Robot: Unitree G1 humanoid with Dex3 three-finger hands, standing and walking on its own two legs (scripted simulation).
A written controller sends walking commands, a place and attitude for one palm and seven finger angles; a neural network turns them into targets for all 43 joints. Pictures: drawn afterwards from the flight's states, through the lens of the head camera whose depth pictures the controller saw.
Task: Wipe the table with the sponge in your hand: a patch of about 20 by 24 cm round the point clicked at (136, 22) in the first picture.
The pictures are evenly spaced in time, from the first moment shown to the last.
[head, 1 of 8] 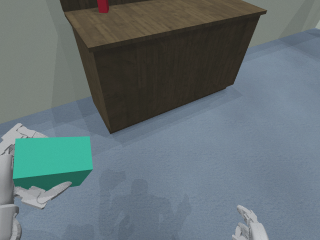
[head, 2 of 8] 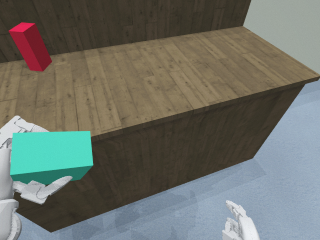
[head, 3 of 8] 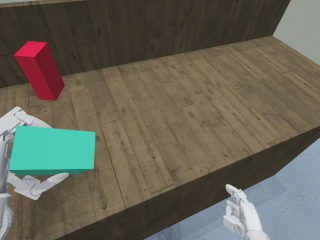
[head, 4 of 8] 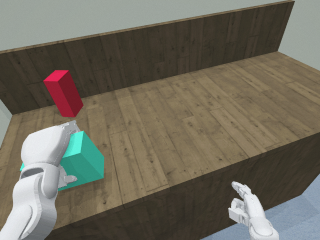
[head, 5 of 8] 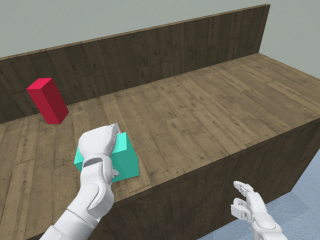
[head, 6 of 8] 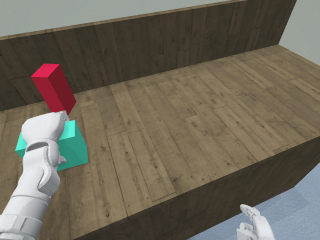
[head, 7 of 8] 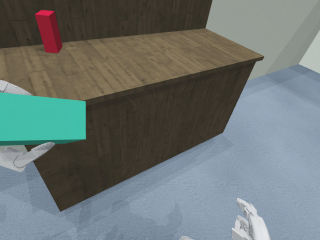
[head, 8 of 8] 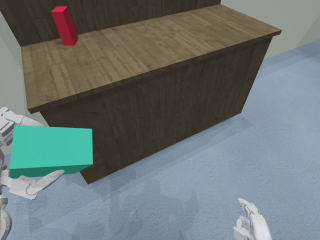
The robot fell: no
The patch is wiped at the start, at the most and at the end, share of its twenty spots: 0.00 0.95 0.95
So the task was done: no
